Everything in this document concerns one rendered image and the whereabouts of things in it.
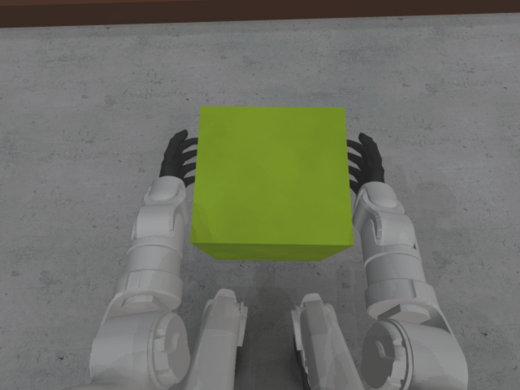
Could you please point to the left robot forearm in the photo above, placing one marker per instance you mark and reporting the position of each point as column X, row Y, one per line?
column 151, row 278

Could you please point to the right robot forearm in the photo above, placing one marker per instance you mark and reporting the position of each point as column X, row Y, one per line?
column 397, row 288

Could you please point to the right robot thigh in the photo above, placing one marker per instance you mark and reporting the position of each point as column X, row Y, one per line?
column 317, row 334

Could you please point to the robot left shin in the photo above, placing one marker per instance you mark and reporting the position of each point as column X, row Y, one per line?
column 222, row 292

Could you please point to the left robot hand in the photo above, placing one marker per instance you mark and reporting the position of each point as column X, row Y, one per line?
column 172, row 164

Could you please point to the right robot upper arm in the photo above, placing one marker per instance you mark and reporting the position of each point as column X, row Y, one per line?
column 398, row 355

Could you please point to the carton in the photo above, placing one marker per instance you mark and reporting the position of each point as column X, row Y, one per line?
column 272, row 183

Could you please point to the left robot upper arm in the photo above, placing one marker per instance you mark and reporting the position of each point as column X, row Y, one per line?
column 144, row 351

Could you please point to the right robot hand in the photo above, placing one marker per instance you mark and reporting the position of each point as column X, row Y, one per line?
column 370, row 163

